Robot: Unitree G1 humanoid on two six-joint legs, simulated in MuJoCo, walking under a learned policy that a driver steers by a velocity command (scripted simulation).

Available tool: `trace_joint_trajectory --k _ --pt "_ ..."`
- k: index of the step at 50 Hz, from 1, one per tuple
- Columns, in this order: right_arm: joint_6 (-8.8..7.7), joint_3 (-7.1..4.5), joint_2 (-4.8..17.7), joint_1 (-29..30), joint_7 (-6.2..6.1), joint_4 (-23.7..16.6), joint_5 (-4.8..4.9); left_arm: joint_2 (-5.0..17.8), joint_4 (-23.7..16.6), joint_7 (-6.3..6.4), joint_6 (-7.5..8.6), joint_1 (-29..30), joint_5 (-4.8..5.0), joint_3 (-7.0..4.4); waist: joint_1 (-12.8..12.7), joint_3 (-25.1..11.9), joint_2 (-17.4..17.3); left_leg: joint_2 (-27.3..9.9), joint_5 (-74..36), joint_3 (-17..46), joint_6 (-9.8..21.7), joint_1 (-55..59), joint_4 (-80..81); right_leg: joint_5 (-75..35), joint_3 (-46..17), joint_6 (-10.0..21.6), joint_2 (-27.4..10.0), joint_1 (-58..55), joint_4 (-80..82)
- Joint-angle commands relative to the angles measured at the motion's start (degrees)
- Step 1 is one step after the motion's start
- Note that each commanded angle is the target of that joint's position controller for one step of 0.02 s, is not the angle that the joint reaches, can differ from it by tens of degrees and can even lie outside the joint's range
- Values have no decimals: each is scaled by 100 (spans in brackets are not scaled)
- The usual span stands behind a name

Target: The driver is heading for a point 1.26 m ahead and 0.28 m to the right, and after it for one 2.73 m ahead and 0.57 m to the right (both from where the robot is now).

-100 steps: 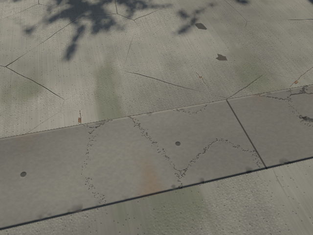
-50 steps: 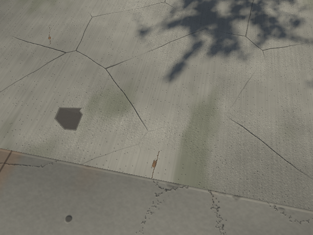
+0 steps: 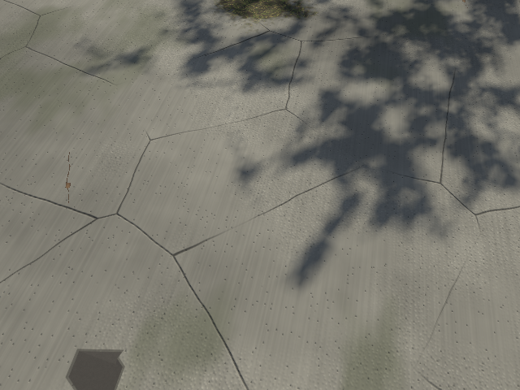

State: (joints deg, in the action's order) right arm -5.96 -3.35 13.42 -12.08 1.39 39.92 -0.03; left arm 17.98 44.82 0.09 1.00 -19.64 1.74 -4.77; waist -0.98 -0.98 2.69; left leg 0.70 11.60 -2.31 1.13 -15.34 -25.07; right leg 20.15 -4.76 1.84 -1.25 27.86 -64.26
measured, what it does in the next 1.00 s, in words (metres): goes down, turning right: right foot 0.12 m lower, then left foot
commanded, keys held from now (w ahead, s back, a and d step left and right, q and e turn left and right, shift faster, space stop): w+e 0.66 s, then w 0.06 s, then w+q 0.28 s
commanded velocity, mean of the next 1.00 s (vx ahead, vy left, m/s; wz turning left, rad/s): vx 0.50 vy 0.00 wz -0.41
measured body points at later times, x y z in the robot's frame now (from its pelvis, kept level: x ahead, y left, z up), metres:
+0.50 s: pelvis +0.26 -0.12 -0.14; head +0.31 -0.15 +0.31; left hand +0.53 +0.06 -0.23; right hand +0.18 -0.40 -0.26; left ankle +0.10 +0.11 -0.64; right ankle +0.30 -0.22 -0.86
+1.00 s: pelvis +0.56 -0.20 -0.13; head +0.59 -0.20 +0.32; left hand +0.77 +0.00 -0.25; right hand +0.57 -0.50 -0.22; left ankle +0.66 -0.17 -0.86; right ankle +0.42 -0.28 -0.77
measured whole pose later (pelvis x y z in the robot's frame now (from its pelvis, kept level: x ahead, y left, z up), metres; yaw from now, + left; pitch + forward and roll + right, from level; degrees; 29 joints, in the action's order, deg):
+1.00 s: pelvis +0.56 -0.20 -0.13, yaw -25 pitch +1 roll +0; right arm -5.2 -3.2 15.4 -12.8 1.9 40.9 0.2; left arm 16.0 46.1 -0.2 3.8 -14.6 0.2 -3.3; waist 0.5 0.9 1.0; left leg 4.9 9.0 0.9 4.8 -21.4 -29.5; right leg 22.4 -3.6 2.6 2.4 21.3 -65.5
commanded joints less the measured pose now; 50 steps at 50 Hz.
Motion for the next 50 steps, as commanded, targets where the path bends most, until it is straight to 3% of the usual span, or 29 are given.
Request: trace_joint_trajectory --k 1,5,6,8,12,15,18,20,21,22,23,24,25,26,27,28,29,31,34,39,41,43,44,45,46,47,48,49,50 --pt "-94 -229 692 -97 0 -129 24 221 -560 -52 -48 139 -29 -94 110 218 -831 -1588 -707 1350 1073 857 1505 -456 -227 -88 -539 1283 187" --pt "-163 -341 956 -308 -86 152 -69 188 -625 -131 -23 292 -117 -90 123 -62 -475 -1794 -2006 696 1229 1209 1188 -1572 -313 -166 -601 1550 207" --pt "-190 -321 867 -406 -145 204 -10 363 -668 -136 32 544 -20 -194 139 143 -509 -1671 -1549 533 1023 1397 1153 -1975 -553 -120 -549 1864 605" --pt "-193 -337 910 -568 -215 295 14 325 -743 -192 102 878 -26 -195 268 281 -666 -1731 -1423 364 913 1622 1015 -2486 -555 -62 -526 2150 984" --pt "-54 -353 999 -781 -356 393 68 55 -996 -399 138 1697 -83 -59 538 538 -590 -1524 -280 -462 592 816 617 -4019 54 -28 -382 1104 2535" --pt "24 -393 1096 -907 -338 399 101 104 -1093 -532 23 1963 14 -58 637 783 -613 -1727 86 -585 450 931 93 -3841 81 65 -368 974 3030" --pt "186 -370 1070 -1104 -337 483 174 -3 -1014 -550 -50 2135 -28 -1 749 831 -447 -1910 -370 -688 268 1341 -783 -3504 294 136 -396 834 3526" --pt "250 -378 1244 -1055 -320 459 160 281 -653 -463 -27 1172 -87 -163 283 304 -468 -1870 -1947 -812 155 1350 -2242 -3100 690 289 -76 -393 3729" --pt "251 -367 1296 -917 -276 467 178 552 -291 -367 -11 119 -117 -328 -316 -238 -369 -1656 -2419 -1013 1 805 -3664 -3350 1005 491 206 -1951 3975" --pt "172 -295 1035 -964 -251 510 100 1019 52 -274 -19 -739 -154 -460 -785 -475 213 -1132 269 -894 -346 -892 -6122 -4199 449 905 -173 -3750 3824" --pt "16 -59 280 -1738 -175 343 -136 1576 25 -239 82 -615 -225 -398 -69 -1189 1760 -652 3959 -235 -552 -3401 -8409 -7121 -658 1382 -877 -5859 1688" --pt "-177 -53 828 -1701 -117 40 1 1533 -139 -317 94 -1003 -20 -402 -455 -2838 1211 -583 3543 624 -585 -3683 -8493 -5674 -2270 2286 -1568 -6410 2288" --pt "-269 -82 947 -788 -165 -304 272 1515 65 -277 23 -1381 12 -435 -688 -2700 787 -472 2966 710 -608 -4140 -8060 -2603 -3290 2370 -1783 -6045 3817" --pt "-242 -99 1058 -108 -309 -298 256 995 -96 -264 60 -464 28 -281 -495 -1402 -416 -665 1923 491 -372 -4300 -7084 -992 -3049 1838 -1480 -4802 4578" --pt "-192 -48 921 -201 -393 -350 311 1023 -225 -215 151 89 -70 -237 -91 -1160 170 -738 1605 674 -393 -4206 -7175 -771 -3768 2099 -1880 -3941 4622" --pt "-148 -112 1186 -475 -420 -214 205 718 -484 -229 291 744 -136 -117 239 -780 -300 -985 843 1077 -327 -3606 -6082 -1471 -3473 1984 -1854 -2805 4532" --pt "-54 -189 1227 -520 -420 -110 40 611 -525 -207 330 1042 -131 -103 422 -270 -162 -1048 640 1068 -376 -3050 -5280 -2201 -2709 1794 -1448 -1863 4557" --pt "-34 -138 954 -54 -370 -242 -143 614 -461 -54 311 1043 -119 -107 371 3 -39 -1002 418 819 -594 -2505 -3853 -3007 -1891 1667 -968 -1107 4623" --pt "-91 23 499 411 -209 -323 -135 604 -366 137 249 711 -98 -120 105 -208 159 -485 -1253 410 -624 -1334 -1794 -3561 -864 1308 -316 -750 4540" --pt "-74 -20 617 1147 -33 -531 21 473 11 101 203 -99 -21 -82 -297 146 184 -246 -1558 366 -156 -1461 -736 -2485 -1203 1061 -778 -1844 4443" --pt "-81 -68 744 1083 -1 -549 30 571 71 100 179 -100 -90 -110 -198 260 285 -203 -1093 308 122 -1559 -619 -2937 -1216 947 -980 -2359 4257" --pt "-94 -204 959 121 5 -283 7 572 33 88 158 107 -128 -97 322 -218 183 89 -1025 89 468 -286 -505 -4690 -753 731 -636 -2426 3175" --pt "-79 -260 1127 -805 11 -98 -10 462 -50 90 144 206 -199 -35 719 -842 -160 -375 -1383 792 780 1062 -568 -4141 -421 545 -294 -1803 1799" --pt "-50 -404 1687 -1432 28 19 -46 97 -74 65 245 -580 -157 65 557 -1636 -1706 -1676 -408 3411 1862 3049 -90 -1531 50 45 615 132 -626" --pt "-20 -316 1336 -1430 72 70 98 247 -128 -3 342 -419 -189 88 547 -1595 -1935 -1941 1104 4996 1912 3410 818 1062 -274 17 652 1261 -1004" --pt "0 -227 1039 -983 46 -44 112 593 -286 -54 411 282 -71 -5 601 -571 -1260 -1865 1711 4486 1635 2703 939 743 -378 65 311 1796 -1128" --pt "47 -206 1005 -633 43 -146 25 549 -410 -56 441 792 -65 8 525 -116 -583 -1618 1414 3866 1455 1854 1043 303 -251 108 108 1641 -781" --pt "75 -186 974 -422 54 -193 12 486 -485 -49 464 962 -155 2 361 184 -302 -1410 817 3385 1396 1177 1131 69 -171 79 -48 1455 -277" --pt "65 -155 896 -310 39 -230 -5 456 -461 -25 458 879 -226 -31 176 126 -385 -1191 348 3053 1297 869 1200 -154 -177 51 -212 1089 179"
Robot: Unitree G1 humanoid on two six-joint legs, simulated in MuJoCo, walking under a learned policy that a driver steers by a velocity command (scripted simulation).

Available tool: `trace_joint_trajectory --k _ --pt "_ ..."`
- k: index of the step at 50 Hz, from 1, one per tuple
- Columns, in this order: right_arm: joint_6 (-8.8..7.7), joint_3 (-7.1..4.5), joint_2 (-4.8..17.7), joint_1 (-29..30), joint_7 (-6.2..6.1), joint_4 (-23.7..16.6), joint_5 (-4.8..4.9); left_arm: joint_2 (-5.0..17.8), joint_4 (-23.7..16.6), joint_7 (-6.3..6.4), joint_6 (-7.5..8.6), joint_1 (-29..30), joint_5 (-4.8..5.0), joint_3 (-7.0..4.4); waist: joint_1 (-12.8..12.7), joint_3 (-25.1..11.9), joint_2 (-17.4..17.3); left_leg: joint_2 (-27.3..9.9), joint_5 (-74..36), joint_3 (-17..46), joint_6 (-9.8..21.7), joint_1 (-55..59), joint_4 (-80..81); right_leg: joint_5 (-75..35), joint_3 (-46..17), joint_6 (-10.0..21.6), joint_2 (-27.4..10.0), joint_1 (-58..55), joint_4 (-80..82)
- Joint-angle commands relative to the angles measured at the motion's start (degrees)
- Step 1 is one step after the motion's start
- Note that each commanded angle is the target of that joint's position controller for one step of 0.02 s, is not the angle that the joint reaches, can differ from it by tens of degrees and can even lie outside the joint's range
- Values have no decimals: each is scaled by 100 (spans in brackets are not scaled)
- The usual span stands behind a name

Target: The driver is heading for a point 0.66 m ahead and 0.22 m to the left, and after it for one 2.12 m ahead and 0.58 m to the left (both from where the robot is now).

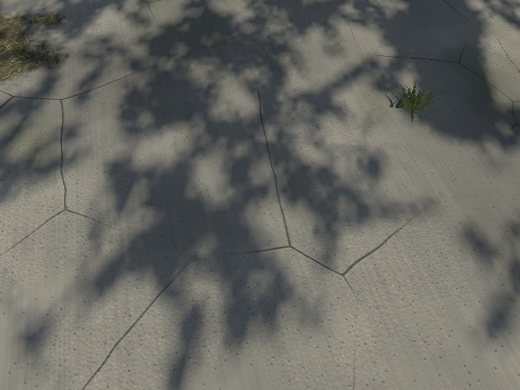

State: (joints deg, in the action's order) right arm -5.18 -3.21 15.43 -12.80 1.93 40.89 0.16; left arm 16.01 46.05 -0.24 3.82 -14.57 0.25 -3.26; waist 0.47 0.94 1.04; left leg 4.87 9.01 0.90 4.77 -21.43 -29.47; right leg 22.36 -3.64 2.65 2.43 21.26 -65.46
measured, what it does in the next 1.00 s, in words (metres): walks ahead, turning left: right foot, then left foot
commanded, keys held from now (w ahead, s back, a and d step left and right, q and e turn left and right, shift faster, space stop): w+q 1.00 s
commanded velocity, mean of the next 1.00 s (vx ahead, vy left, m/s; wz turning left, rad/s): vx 0.50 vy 0.00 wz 0.52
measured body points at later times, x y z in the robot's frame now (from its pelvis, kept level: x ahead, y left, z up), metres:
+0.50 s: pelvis +0.28 -0.03 +0.01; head +0.30 -0.03 +0.46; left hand +0.38 +0.27 -0.08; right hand +0.42 -0.28 -0.11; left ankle +0.15 +0.07 -0.65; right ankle +0.34 -0.12 -0.73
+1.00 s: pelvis +0.51 +0.12 +0.00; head +0.54 +0.15 +0.44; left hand +0.43 +0.41 -0.12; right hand +0.80 +0.00 -0.09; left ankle +0.53 +0.22 -0.73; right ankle +0.49 -0.07 -0.63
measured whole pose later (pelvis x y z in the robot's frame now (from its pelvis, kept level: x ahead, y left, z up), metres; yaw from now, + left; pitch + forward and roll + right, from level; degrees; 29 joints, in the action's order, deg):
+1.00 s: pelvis +0.51 +0.12 +0.00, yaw +35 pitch +2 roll +0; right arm -2.3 -3.5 17.3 -10.5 2.0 34.7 0.8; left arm 17.5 44.9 -0.4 6.0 -14.1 0.6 -2.4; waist -1.1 3.9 0.2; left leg 5.0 9.8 -0.2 5.4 -23.4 -31.5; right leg 23.4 -1.5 -0.6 -2.7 21.2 -68.7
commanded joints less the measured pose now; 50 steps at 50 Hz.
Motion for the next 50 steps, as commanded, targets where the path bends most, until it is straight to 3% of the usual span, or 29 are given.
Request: trace_joint_trajectory --k 1,3,7,10,13,15,17,18,19,20,21,22,23,24,25,27,29,35,39,41,42,43,44,45,46,47,48,49,50 --pt "-7 -161 680 -169 -30 -350 -12 587 -569 24 154 271 -107 -174 -64 -157 -395 -1451 267 2512 909 1281 1717 -510 -233 -106 -600 1460 588" --pt "-21 -184 736 -223 -80 -322 38 480 -558 57 114 269 -145 -156 -102 -263 -561 -1322 -398 2128 972 1081 1781 -713 -85 -290 -562 1269 1077" --pt "51 -255 921 -626 -239 -142 106 293 -793 81 133 1107 -121 -76 166 -167 -516 -1158 -683 1762 858 939 1772 -1907 -85 -560 -425 1215 2485" --pt "135 -261 919 -909 -288 -24 132 254 -920 15 207 1612 -62 -46 352 -114 -574 -1050 -509 1754 724 883 1622 -2526 -87 -609 -232 877 3257" --pt "212 -263 898 -1158 -294 71 162 345 -1076 -55 289 1974 0 -64 449 -66 -621 -1127 -409 2081 687 1139 1333 -2414 -137 -558 -91 687 3690" --pt "262 -278 914 -1153 -319 78 165 474 -1105 -83 355 1959 30 -111 368 -86 -743 -1198 -489 2390 638 1393 1060 -2058 -174 -472 -36 450 3967" --pt "303 -274 860 -967 -335 23 175 610 -976 -64 413 1435 51 -192 27 -242 -881 -1118 -767 2505 492 1368 624 -1925 -80 -261 -59 -349 4333" --pt "283 -216 708 -816 -322 -57 141 788 -848 -17 434 834 7 -273 -286 -618 -837 -898 -1010 2303 317 1040 -11 -1936 -219 -46 -349 -1374 4308" --pt "244 -99 380 -717 -302 -203 45 1152 -730 40 431 -168 -67 -375 -710 -1406 -261 -555 -298 1771 97 272 -1577 -1625 -1138 369 -1356 -2868 4170" --pt "195 15 58 -1549 -301 -345 187 1537 -520 23 337 -645 -94 -472 -358 -2023 1554 151 2381 1030 -245 -1635 -3185 -792 -3542 1349 -2608 -4469 4468" --pt "197 -90 665 -1552 -330 -195 256 1017 -542 -10 300 -518 22 -374 -430 -1586 1136 -390 2395 1019 -313 -2369 -3974 247 -3933 1312 -2707 -4180 4693" --pt "228 -181 965 -954 -328 -235 207 653 -613 0 278 -276 24 -272 -560 -848 618 -570 1847 947 -353 -2514 -4181 49 -3053 1044 -2387 -3493 4805" --pt "253 -195 912 -664 -332 -278 143 547 -633 -6 252 5 -25 -213 -463 -451 275 -735 1430 795 -407 -2348 -4107 -643 -2336 880 -2109 -2838 4944" --pt "258 -209 842 -454 -309 -356 85 425 -589 -14 233 174 -43 -171 -372 -158 271 -858 1161 760 -434 -2273 -3894 -1198 -1865 810 -1896 -2371 5083" --pt "277 -213 735 -423 -261 -399 107 368 -550 -14 233 245 -90 -138 -247 -66 403 -989 999 716 -430 -2069 -3775 -1560 -1446 729 -1726 -2033 5211" --pt "321 -164 490 -405 -196 -480 163 404 -451 -32 264 243 -64 -161 -164 -42 523 -1096 855 552 -462 -1969 -3599 -2022 -924 759 -1620 -1762 5415" --pt "340 -130 406 -203 -163 -618 134 579 -350 -31 290 208 -35 -213 -146 21 421 -1159 563 492 -535 -2121 -3261 -2551 -551 854 -1666 -1689 5563" --pt "249 -19 295 733 13 -889 120 890 -146 17 223 53 -9 -253 -423 164 202 -1050 -1105 75 -451 -1763 -1433 -3142 631 631 -1472 -1769 5614" --pt "260 -24 362 1277 144 -1181 141 1107 27 35 106 -288 88 -291 -505 304 228 -880 -804 -219 -218 -1667 -774 -3695 936 476 -1706 -2383 5357" --pt "290 -113 551 1141 171 -1240 103 1276 28 77 29 -312 117 -335 -293 104 407 -550 -204 -525 3 -1144 -657 -5396 1164 353 -1746 -2639 4738" --pt "317 -196 709 794 167 -1194 84 1377 18 113 -17 -320 127 -363 -49 -145 507 -333 82 -666 141 -609 -640 -6291 1269 294 -1736 -2677 4111" --pt "340 -340 945 -13 134 -1005 93 1398 -13 149 -59 -254 138 -360 432 -558 423 -128 -131 -708 343 511 -332 -6531 1408 166 -1627 -2359 3073" --pt "395 -528 1313 -1022 27 -755 109 1266 -95 183 -43 -278 67 -294 915 -1057 79 -350 -345 -111 603 2255 -191 -5415 1436 -41 -1431 -1174 1531" --pt "373 -626 2024 -993 -40 -758 153 385 -429 72 85 -942 -195 5 249 -1662 -1609 -1999 85 2994 1666 4531 -23 297 1233 -389 -378 1582 -699" --pt "309 -500 1612 -1263 -35 -924 139 779 -497 -22 304 -461 -57 -21 652 -2636 -1143 -2472 981 4753 2029 4883 924 1168 -100 -361 -84 2222 -1501" --pt "242 -401 1328 -1074 -15 -848 63 1075 -696 -71 402 172 183 -116 747 -1789 -797 -2251 769 3914 1660 4334 1100 630 -237 -266 -381 2667 -1451" --pt "202 -365 1207 -753 -25 -837 81 957 -779 -52 454 339 167 -59 505 -1147 -389 -2000 344 3238 1462 3430 1144 142 -180 -223 -601 2560 -942" --pt "194 -311 1057 -366 -35 -884 69 926 -725 -9 450 338 38 -68 238 -736 -133 -1788 -307 2717 1324 2576 1201 -97 -146 -275 -765 2226 -448" --pt "184 -260 934 -113 -50 -961 -4 986 -695 6 388 219 -36 -109 4 -578 -245 -1633 -875 2365 1282 1933 1319 -249 -174 -320 -887 1774 -172"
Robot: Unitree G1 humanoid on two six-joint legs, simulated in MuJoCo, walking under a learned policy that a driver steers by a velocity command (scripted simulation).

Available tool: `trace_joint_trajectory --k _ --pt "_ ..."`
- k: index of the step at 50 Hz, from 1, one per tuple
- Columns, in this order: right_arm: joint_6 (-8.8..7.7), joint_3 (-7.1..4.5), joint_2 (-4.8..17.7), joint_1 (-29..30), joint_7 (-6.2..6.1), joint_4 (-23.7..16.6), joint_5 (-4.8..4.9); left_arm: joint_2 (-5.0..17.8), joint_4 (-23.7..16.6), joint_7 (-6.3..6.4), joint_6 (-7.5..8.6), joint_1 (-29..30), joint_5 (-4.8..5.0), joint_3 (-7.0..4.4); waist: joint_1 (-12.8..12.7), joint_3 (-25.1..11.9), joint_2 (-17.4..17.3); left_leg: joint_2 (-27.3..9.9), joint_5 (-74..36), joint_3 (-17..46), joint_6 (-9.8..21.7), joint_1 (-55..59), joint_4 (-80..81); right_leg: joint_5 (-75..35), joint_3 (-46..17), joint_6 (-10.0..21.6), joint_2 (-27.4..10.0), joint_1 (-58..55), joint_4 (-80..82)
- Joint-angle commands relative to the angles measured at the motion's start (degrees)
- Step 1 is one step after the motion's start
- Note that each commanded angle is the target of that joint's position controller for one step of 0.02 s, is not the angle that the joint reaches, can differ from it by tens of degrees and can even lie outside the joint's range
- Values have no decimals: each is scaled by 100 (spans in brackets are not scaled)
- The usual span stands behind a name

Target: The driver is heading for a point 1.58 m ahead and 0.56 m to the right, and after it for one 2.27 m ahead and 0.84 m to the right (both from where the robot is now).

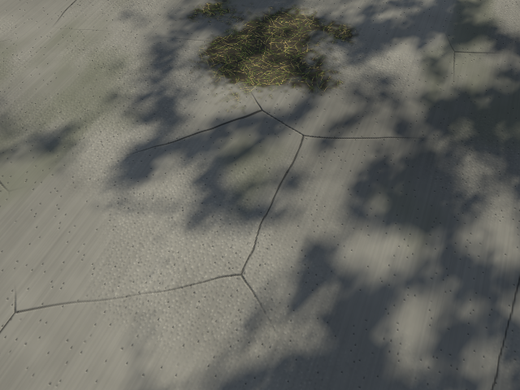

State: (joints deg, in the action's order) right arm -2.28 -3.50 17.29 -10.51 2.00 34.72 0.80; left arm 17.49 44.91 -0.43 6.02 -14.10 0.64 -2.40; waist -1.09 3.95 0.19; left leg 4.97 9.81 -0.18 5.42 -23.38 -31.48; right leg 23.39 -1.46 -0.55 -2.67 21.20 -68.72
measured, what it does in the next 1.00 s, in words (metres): walks ahead, turning right: right foot, then left foot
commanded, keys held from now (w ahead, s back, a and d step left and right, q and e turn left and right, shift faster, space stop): w+e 0.08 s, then e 0.48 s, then w+e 0.44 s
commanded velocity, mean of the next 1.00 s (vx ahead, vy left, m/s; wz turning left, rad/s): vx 0.28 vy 0.00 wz -0.32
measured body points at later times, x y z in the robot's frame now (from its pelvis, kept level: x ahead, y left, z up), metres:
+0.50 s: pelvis +0.22 -0.05 +0.00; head +0.27 -0.07 +0.45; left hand +0.40 +0.21 -0.09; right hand +0.33 -0.34 -0.11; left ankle +0.16 +0.09 -0.64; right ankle +0.32 -0.14 -0.73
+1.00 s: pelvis +0.34 -0.04 +0.02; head +0.35 -0.01 +0.47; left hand +0.61 +0.14 -0.07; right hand +0.25 -0.32 -0.08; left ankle +0.33 +0.10 -0.73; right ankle +0.34 -0.22 -0.64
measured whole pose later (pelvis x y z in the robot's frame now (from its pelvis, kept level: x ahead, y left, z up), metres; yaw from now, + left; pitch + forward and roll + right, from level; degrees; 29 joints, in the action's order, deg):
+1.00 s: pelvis +0.34 -0.04 +0.02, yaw -25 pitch +2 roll -1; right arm -4.1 -3.3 15.9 -21.8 -1.6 43.5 -1.0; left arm 19.0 36.0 -0.8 -0.1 -12.2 1.0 -5.0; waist 3.9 -2.4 2.5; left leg -2.2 15.6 -3.6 0.0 -5.4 -19.1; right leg 8.7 -5.0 -2.0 -0.6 39.9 -61.7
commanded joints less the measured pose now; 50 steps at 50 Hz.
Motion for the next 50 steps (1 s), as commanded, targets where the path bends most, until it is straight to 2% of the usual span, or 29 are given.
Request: trace_joint_trajectory --k 1,3,5,9,11,14,16,17,18,19,20,21,23,25,27,28,30,34,35,37,38,39,40,41,42,43,44,46,50 --pt "-113 -186 636 -186 -71 -357 -106 807 -504 12 84 -5 -80 -196 14 -834 -243 -1602 -1224 2247 1201 1764 1646 -450 -342 -59 -448 1501 321" --pt "-177 -146 569 -187 -95 -211 -91 588 -368 2 -47 -179 -97 -143 -50 -760 -289 -1547 -1797 1737 1205 1279 1831 -704 -147 -220 -487 1270 703" --pt "-216 -161 698 -286 -137 -43 -108 428 -444 19 -114 143 -105 -82 35 -503 -320 -1458 -2305 1243 1102 1010 1957 -1349 -58 -324 -501 1341 1263" --pt "-200 -118 694 -455 -207 247 -146 236 -503 -65 -55 731 -82 9 331 -428 -352 -1107 -2891 315 630 914 1812 -3159 150 -188 -210 709 2871" --pt "-196 -111 732 -555 -206 406 -161 282 -535 -131 -45 844 -20 -9 406 -467 -386 -1268 -2709 288 566 1183 1753 -3519 100 -82 -102 562 3250" --pt "-135 -138 791 -468 -224 560 -140 468 -666 -227 -65 941 -30 -89 373 -434 -423 -1557 -2853 327 477 1803 1309 -2746 7 136 28 749 3535" --pt "-37 -179 863 -309 -295 586 -58 656 -693 -275 -87 645 -93 -189 145 -528 -469 -1593 -3379 323 326 2096 599 -2150 145 298 195 584 3775" --pt "16 -174 819 -241 -346 561 -26 784 -582 -272 -86 154 -125 -274 -92 -747 -374 -1386 -3650 184 158 2061 -152 -2411 254 416 360 9 4088" --pt "29 -147 755 -427 -399 470 -124 1185 -582 -223 -87 -265 -138 -401 -185 -1217 191 -944 -2772 -112 -191 1614 -1456 -4561 -439 702 -117 -934 4087" --pt "-11 -18 355 -1151 -369 356 -276 1553 -719 -168 -136 -316 -174 -438 201 -1939 1397 -66 1301 -235 -676 -248 -3571 -6425 -2338 1769 -1480 -2788 3876" --pt "-21 29 462 -1167 -292 389 -217 1177 -780 -143 -206 -478 -147 -355 -22 -2675 1354 198 2910 493 -788 -1041 -4459 -5539 -3578 2314 -1863 -3388 4356" --pt "24 -46 738 -769 -257 352 -64 961 -897 -129 -269 -232 -91 -314 -152 -2336 748 -135 2550 773 -757 -1310 -4751 -4240 -3151 2069 -1588 -2988 4524" --pt "180 -55 697 -204 -328 238 -72 744 -1007 -49 -412 217 -20 -245 -53 -1371 124 -466 1908 642 -768 -1412 -4199 -2600 -2499 1626 -1193 -1643 4885" --pt "289 -69 608 -210 -385 199 -101 755 -1086 -1 -515 490 -74 -255 202 -965 440 -534 1617 540 -792 -808 -3174 -1823 -2129 1367 -714 -625 5188" --pt "268 -36 453 -323 -421 280 -119 851 -1136 53 -576 508 -126 -319 214 -1013 681 -398 1557 409 -890 -479 -2470 -2103 -1953 1380 -546 -416 5201" --pt "254 -32 436 -324 -433 308 -128 910 -1142 90 -594 463 -114 -351 191 -1126 688 -382 1464 440 -932 -384 -2240 -2171 -1965 1408 -548 -450 5157" --pt "223 -27 443 -253 -407 312 -130 946 -1191 158 -632 491 -24 -385 153 -1319 677 -394 1094 459 -946 -157 -1759 -673 -2066 1359 -448 -339 5277" --pt "75 -59 498 -75 -311 224 -77 985 -1263 198 -705 489 9 -404 103 -1157 950 -292 1022 352 -843 251 -975 792 -2477 1245 -396 -38 5419" --pt "19 -65 485 -101 -289 229 -58 969 -1261 192 -720 451 22 -402 124 -1102 937 -269 1006 324 -775 431 -683 948 -2538 1206 -371 15 5378" --pt "-88 -97 439 -475 -261 363 -22 884 -1290 189 -760 552 60 -375 412 -926 832 -296 563 230 -558 1274 348 1298 -2483 995 -145 486 5174" --pt "-122 -164 604 -852 -288 475 -40 716 -1332 185 -756 609 59 -330 595 -835 599 -708 716 501 -366 1947 848 1412 -2230 721 121 1083 4682" --pt "-125 -263 1023 -1276 -336 540 -148 231 -1404 166 -723 589 61 -214 634 -940 -500 -1989 2000 1935 45 2546 1423 1303 -1249 333 723 1905 2930" --pt "-139 -367 1419 -1083 -267 520 -336 336 -1686 123 -605 762 74 -237 464 -390 -1479 -2782 3269 3717 599 2091 2101 682 -756 301 870 2941 1828" --pt "-194 -323 1177 -661 -299 366 -292 661 -1633 90 -538 707 38 -316 297 -91 -1196 -2773 3409 3605 678 1880 2151 178 -927 267 489 3090 1224" --pt "-217 -251 887 -449 -345 327 -174 774 -1477 55 -530 511 33 -372 204 -30 -1025 -2499 2982 3015 480 1931 2118 -243 -862 186 442 3133 1002" --pt "-218 -209 750 -403 -367 301 -104 747 -1332 51 -540 331 6 -386 181 -143 -883 -2248 2467 2495 281 2090 2070 -511 -740 81 371 3041 789" --pt "-221 -188 709 -489 -384 354 -91 655 -1311 20 -526 358 -9 -369 247 -70 -823 -2142 1948 2083 223 2060 2114 -808 -659 -1 296 3053 582" --pt "-269 -158 652 -717 -393 428 -161 464 -1338 -26 -503 510 16 -324 360 -72 -740 -1971 1145 1345 182 1970 2200 -1287 -473 -98 193 2920 324" --pt "-258 -173 710 -1036 -362 576 -189 314 -1492 -82 -494 942 57 -261 591 33 -721 -1961 324 571 265 2133 2279 -1766 -307 -245 34 2881 944"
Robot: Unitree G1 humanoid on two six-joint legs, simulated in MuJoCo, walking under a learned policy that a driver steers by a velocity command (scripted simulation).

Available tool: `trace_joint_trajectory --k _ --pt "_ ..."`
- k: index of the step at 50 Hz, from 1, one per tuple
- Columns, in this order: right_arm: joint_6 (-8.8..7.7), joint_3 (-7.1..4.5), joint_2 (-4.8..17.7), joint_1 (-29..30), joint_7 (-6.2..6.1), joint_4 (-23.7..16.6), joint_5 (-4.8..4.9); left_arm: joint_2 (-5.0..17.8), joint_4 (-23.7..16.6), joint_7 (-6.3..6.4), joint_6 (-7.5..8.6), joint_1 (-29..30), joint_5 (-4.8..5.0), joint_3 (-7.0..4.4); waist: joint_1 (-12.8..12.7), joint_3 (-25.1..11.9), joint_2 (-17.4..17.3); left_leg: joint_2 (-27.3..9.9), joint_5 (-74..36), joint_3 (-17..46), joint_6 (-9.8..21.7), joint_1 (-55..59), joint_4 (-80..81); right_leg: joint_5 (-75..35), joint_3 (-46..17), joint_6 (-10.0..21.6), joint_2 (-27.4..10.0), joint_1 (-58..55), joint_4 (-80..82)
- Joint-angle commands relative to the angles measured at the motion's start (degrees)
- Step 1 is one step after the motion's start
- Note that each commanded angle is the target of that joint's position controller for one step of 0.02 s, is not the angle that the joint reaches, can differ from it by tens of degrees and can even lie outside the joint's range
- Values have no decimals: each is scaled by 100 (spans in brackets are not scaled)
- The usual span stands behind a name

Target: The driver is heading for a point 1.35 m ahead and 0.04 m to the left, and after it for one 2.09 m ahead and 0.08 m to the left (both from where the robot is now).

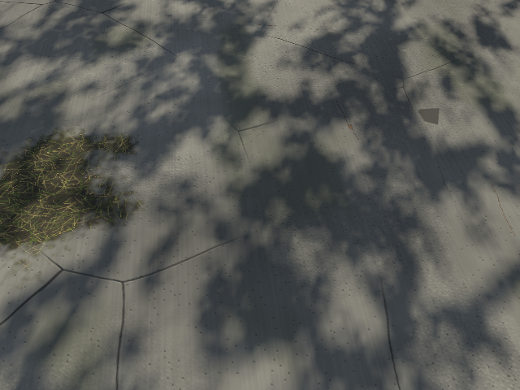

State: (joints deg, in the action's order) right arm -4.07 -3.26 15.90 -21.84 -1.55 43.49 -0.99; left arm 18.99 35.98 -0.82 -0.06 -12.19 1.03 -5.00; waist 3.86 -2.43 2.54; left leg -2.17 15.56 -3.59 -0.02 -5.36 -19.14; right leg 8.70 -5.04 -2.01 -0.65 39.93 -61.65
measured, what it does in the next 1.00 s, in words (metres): walks ahead: right foot, then left foot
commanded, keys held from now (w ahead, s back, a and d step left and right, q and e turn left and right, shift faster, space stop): w+e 0.30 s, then w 0.06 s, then w+q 0.64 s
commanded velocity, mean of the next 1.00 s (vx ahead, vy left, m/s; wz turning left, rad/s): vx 0.48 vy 0.00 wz -0.06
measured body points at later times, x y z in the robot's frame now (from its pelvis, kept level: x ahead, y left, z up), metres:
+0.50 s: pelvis +0.24 -0.10 +0.00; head +0.27 -0.11 +0.45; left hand +0.40 +0.14 -0.11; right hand +0.32 -0.40 -0.10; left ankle +0.38 +0.05 -0.67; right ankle +0.21 -0.17 -0.75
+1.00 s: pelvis +0.55 -0.10 +0.00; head +0.59 -0.09 +0.44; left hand +0.72 +0.16 -0.10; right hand +0.64 -0.38 -0.11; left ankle +0.58 -0.03 -0.75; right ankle +0.60 -0.28 -0.67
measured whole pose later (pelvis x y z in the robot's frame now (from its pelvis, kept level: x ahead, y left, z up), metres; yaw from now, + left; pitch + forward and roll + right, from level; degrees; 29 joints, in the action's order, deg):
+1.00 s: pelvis +0.55 -0.10 +0.00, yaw +1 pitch +2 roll +0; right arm -3.1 -2.9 16.4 -17.7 1.0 39.5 0.3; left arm 17.4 39.2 -0.2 5.4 -9.6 -0.9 -2.0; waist 1.8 2.5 1.4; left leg 6.9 8.8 4.1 5.8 -14.6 -22.1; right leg 16.2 -4.9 -2.1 -4.7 35.0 -58.5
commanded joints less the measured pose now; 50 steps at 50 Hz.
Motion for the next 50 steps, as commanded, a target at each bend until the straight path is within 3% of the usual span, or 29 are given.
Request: trace_joint_trajectory --k 1,5,8,10,11,12,13,14,15,16,17,18,19,22,27,30,33,36,37,38,39,40,41,42,43,44,45,47,50 --pt "-65 -207 896 82 1 -266 -1 124 -639 -73 121 866 21 19 133 702 -971 -1246 -445 727 801 360 1041 -399 129 -110 -209 907 555" --pt "-16 -270 1112 -71 28 -81 94 -51 -815 -226 159 1391 42 116 315 882 -966 -1362 -840 203 771 450 1007 -455 539 10 -276 397 1681" --pt "40 -324 1238 -116 68 52 211 -8 -898 -314 164 1504 65 118 243 959 -961 -1506 -1438 -61 700 668 792 45 811 313 -203 -39 2240" --pt "76 -380 1404 -9 58 86 268 199 -860 -322 155 1148 18 15 -104 613 -1101 -1502 -3791 -392 574 729 21 453 1118 607 147 -990 2517" --pt "95 -389 1441 70 36 87 297 399 -668 -296 140 411 7 -114 -570 135 -1029 -1376 -4949 -660 454 607 -959 243 1263 806 421 -2059 2859" --pt "70 -334 1307 -24 11 59 275 749 -377 -207 94 -600 32 -314 -1042 -474 -811 -1154 -4964 -833 267 -107 -2262 -46 1139 1031 594 -3681 3037" --pt "3 -165 820 -135 29 -193 44 1292 -248 -66 31 -1320 87 -460 -1171 -1082 285 -762 -1635 -780 -45 -2187 -4285 351 -891 1576 -661 -5709 3117" --pt "-198 13 441 -149 67 -525 16 1635 -388 -72 124 -1165 92 -436 -814 -2026 1342 291 1760 300 -255 -3707 -5866 1481 -4206 2561 -1896 -6582 4211" --pt "-340 -139 1006 505 119 -601 233 1068 -356 -109 210 -1168 28 -274 -1170 -1702 586 -20 1345 963 -170 -4290 -6147 1509 -3796 2279 -1804 -6328 4529" --pt "-413 -121 1011 732 143 -662 348 786 -247 -102 268 -1013 -9 -178 -1043 -946 505 -244 889 810 -30 -4404 -5918 1045 -2906 2067 -1622 -5578 4480" --pt "-431 -103 932 721 102 -583 240 631 -257 -96 300 -626 -6 -116 -761 -491 -11 -486 461 768 -9 -4079 -5436 441 -2229 1884 -1358 -4662 4486" --pt "-390 -140 950 655 87 -509 119 430 -292 -92 322 -288 -46 -45 -533 -256 27 -639 198 780 -35 -3683 -5007 -178 -1755 1790 -1149 -3992 4567" --pt "-308 -141 914 477 124 -419 114 335 -322 -77 337 -71 -114 -1 -343 -158 174 -735 9 778 -54 -3336 -4878 -574 -1472 1768 -1043 -3543 4729" --pt "-109 -93 694 362 164 -265 116 383 -92 -50 467 -16 -119 4 -207 62 107 -731 -394 615 -228 -3178 -4453 -1487 -795 1808 -996 -2963 5056" --pt "-124 24 436 1277 247 -432 167 451 258 26 528 -244 -141 26 -545 500 33 -549 -2277 487 -145 -3172 -2564 -1456 186 1406 -713 -2890 5323" --pt "-156 68 373 1806 356 -608 257 600 484 40 540 -529 -111 -10 -785 719 -35 -355 -2680 460 12 -3135 -1796 -1136 327 1340 -967 -3275 5503" --pt "-155 58 411 2074 475 -797 251 636 675 58 460 -681 -70 -45 -844 805 -126 -225 -2259 531 218 -3533 -1397 -1537 461 1258 -1248 -4184 5237" --pt "-122 -3 531 1856 551 -895 189 768 700 127 333 -583 -64 -93 -621 472 53 128 -1307 178 477 -3107 -1344 -3689 679 1050 -1316 -4742 4422" --pt "-89 -85 685 1500 536 -857 174 845 678 166 282 -548 -78 -111 -420 154 178 355 -961 -23 590 -2588 -1419 -4791 769 962 -1256 -4827 3800" --pt "-67 -220 919 765 497 -712 165 852 639 211 220 -458 -81 -97 3 -291 150 613 -990 -171 757 -1563 -1265 -5387 978 811 -1073 -4587 2702" --pt "-32 -363 1284 -91 426 -592 178 743 543 273 228 -529 -141 -29 389 -866 -181 151 -1383 650 1063 146 -1261 -4275 1087 590 -896 -3419 1141" --pt "-54 -491 1855 -410 404 -587 201 44 326 166 372 -1280 -253 211 -37 -1669 -1643 -1361 -395 3777 2265 2451 -964 200 911 140 288 -840 -1261" --pt "-46 -357 1330 -591 390 -603 247 332 397 57 573 -917 -196 199 263 -2206 -1335 -1593 195 5169 2353 3001 -86 2279 -117 184 541 -23 -1831" --pt "-30 -282 1119 -321 350 -631 195 605 185 -32 707 -356 54 123 309 -1357 -1037 -1467 337 4339 2000 2462 72 1907 -280 292 174 480 -1888" --pt "-17 -268 1064 53 324 -719 183 552 76 -35 783 -23 61 167 165 -755 -443 -1261 33 3716 1813 1580 144 1479 -181 347 -88 452 -1441" --pt "4 -232 961 393 313 -793 174 521 54 -1 799 140 -57 150 -50 -256 -94 -1059 -581 3213 1715 721 252 1244 -84 313 -269 266 -873" --pt "5 -181 851 593 293 -881 107 543 49 27 752 66 -128 111 -264 -89 -218 -892 -1107 2890 1685 124 396 1062 -86 263 -410 -127 -554" --pt "5 -174 821 795 259 -936 109 448 103 60 629 -183 -193 117 -474 6 -481 -700 -1662 2558 1743 -501 583 938 17 64 -456 -477 -148" --pt "-2 -226 996 713 162 -847 149 253 28 119 531 110 -224 189 -433 179 -544 -448 -2030 1997 1667 -1104 658 231 193 -220 -378 -607 849"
